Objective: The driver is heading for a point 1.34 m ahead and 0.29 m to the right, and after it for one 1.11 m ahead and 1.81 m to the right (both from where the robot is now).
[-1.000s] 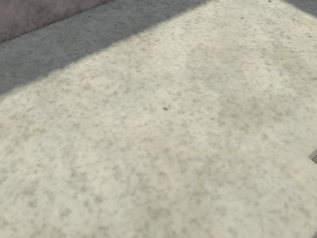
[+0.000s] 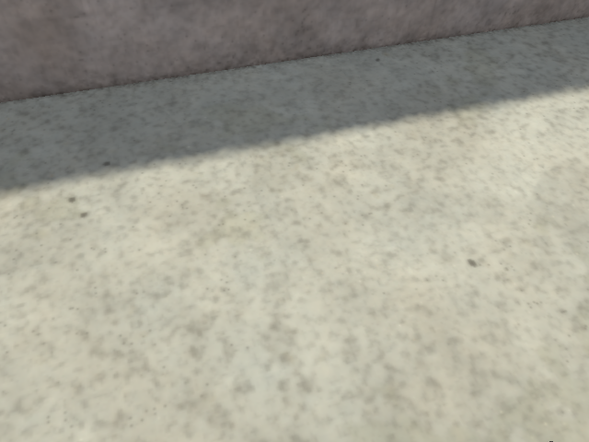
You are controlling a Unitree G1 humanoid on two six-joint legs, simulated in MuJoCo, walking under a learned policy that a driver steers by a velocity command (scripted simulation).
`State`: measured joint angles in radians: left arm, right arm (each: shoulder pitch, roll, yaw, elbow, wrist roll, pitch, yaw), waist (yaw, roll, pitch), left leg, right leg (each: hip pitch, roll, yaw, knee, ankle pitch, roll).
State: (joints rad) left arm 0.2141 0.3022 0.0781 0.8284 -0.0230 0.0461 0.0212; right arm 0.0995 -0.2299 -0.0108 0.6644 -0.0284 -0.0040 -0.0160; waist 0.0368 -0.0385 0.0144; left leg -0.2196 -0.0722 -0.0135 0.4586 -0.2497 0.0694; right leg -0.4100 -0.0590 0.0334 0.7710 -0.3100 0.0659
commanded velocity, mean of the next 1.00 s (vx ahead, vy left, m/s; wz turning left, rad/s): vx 0.00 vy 0.00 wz -0.15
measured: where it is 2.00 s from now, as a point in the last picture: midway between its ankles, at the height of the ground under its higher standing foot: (361, 325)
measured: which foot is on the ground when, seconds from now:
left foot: down 0.00-0.22, up 0.24-0.86, down 0.88-1.00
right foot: up 0.00-0.18, down 0.20-0.90, up 0.92-1.00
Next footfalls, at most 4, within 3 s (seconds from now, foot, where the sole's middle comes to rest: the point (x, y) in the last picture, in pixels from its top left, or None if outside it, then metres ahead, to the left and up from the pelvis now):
0.20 right None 0.02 -0.14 -0.78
0.88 left None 0.18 0.02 -0.78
1.36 right None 0.44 -0.19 -0.78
1.80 left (324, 300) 0.87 -0.04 -0.78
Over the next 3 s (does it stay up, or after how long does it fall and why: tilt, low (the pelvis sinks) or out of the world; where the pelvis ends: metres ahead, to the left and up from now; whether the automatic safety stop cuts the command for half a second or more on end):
stays up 1.65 -0.61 -0.01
